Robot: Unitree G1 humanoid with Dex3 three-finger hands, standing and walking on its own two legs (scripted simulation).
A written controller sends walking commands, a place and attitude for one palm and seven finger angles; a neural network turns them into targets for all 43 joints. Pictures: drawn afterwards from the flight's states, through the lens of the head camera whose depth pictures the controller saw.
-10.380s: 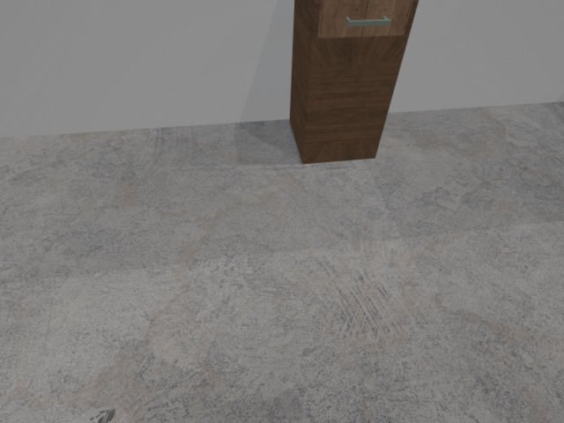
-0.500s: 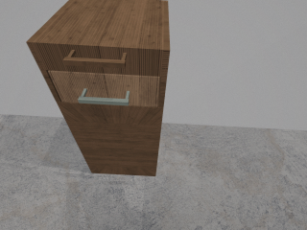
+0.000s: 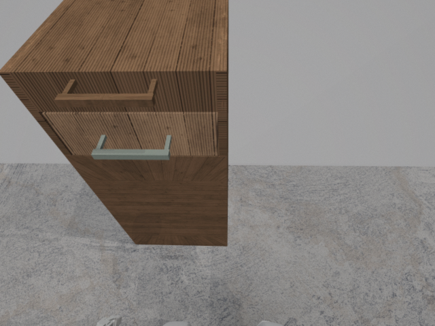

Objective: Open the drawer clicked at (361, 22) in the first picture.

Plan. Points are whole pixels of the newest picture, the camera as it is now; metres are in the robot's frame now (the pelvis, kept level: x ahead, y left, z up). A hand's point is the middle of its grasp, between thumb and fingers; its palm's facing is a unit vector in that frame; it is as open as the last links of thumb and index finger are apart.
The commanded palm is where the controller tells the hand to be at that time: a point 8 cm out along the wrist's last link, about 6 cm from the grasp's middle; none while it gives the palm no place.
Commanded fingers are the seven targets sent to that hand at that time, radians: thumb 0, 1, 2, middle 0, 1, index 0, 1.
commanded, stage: come to a stop and stand still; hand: left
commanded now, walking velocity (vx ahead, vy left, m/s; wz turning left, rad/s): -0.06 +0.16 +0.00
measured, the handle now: (133, 147) +0.48 +0.23 +0.00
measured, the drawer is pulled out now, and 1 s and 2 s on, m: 0.00 0.00 0.00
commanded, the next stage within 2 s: look again from close up in 0.56 s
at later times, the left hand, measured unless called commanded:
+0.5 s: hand out of the picture -0.04 +0.20 -0.16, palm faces +0.09 -0.97 -0.21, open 7.4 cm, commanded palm none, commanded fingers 0.00 0.90 0.90 -0.20 -0.30 -0.20 -0.30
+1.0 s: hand out of the picture -0.03 +0.20 -0.17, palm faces +0.01 -0.98 -0.20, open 7.3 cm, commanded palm none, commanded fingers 0.00 0.90 0.90 -0.20 -0.30 -0.20 -0.30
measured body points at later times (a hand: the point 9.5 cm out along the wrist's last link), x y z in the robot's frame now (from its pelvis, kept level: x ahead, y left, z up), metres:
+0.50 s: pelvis -0.04 +0.02 +0.01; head -0.02 +0.02 +0.46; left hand -0.04 +0.26 -0.15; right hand +0.00 -0.21 -0.14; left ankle -0.04 +0.13 -0.73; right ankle -0.06 -0.09 -0.72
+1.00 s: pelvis -0.04 +0.02 +0.01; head -0.03 +0.02 +0.46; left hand -0.03 +0.25 -0.15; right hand -0.05 -0.19 -0.15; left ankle -0.04 +0.14 -0.73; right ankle -0.06 -0.09 -0.73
